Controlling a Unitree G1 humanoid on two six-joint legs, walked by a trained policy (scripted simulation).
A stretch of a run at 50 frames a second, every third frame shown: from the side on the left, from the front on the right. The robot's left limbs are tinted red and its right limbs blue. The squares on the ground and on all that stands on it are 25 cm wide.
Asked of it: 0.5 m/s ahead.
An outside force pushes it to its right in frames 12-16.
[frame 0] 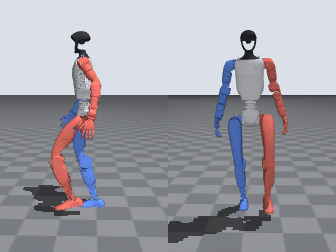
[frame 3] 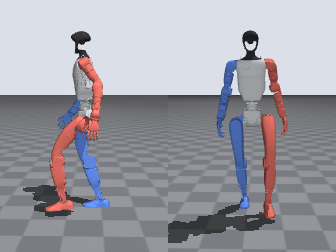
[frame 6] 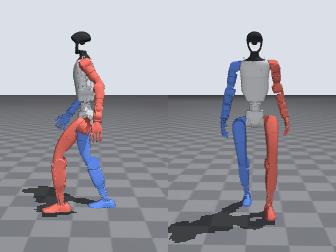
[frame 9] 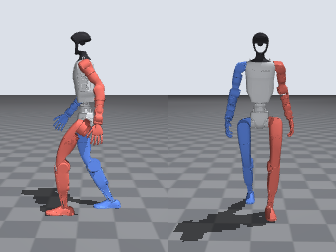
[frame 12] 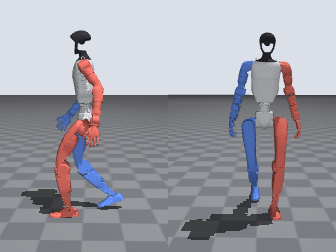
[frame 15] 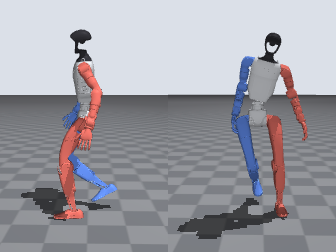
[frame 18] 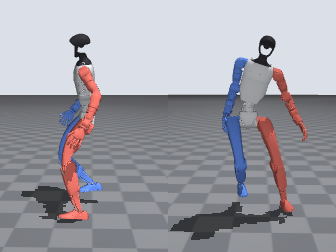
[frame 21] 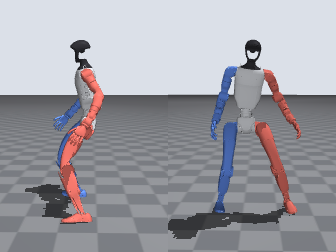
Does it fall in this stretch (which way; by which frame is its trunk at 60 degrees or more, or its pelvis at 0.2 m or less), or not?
no
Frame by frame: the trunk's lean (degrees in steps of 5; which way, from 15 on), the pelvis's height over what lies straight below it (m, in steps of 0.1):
0: 5, 0.8
3: 5, 0.8
6: 5, 0.8
9: 5, 0.8
12: 5, 0.7
15: 15 to its left, 0.8
18: 20 to its left, 0.7
21: 10, 0.7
